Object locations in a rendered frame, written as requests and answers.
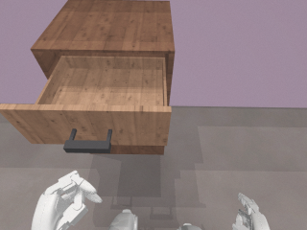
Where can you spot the handle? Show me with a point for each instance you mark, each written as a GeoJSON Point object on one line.
{"type": "Point", "coordinates": [87, 146]}

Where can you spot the left robot thigh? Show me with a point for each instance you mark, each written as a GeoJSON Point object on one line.
{"type": "Point", "coordinates": [124, 221]}

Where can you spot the robot left shin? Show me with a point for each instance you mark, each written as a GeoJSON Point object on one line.
{"type": "Point", "coordinates": [126, 211]}

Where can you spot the drawer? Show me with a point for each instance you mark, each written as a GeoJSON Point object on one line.
{"type": "Point", "coordinates": [95, 94]}

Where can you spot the right robot hand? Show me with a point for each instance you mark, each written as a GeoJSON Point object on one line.
{"type": "Point", "coordinates": [256, 220]}

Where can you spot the cabinet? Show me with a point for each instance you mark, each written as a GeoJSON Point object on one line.
{"type": "Point", "coordinates": [110, 28]}

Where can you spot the left robot hand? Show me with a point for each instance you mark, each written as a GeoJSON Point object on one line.
{"type": "Point", "coordinates": [51, 206]}

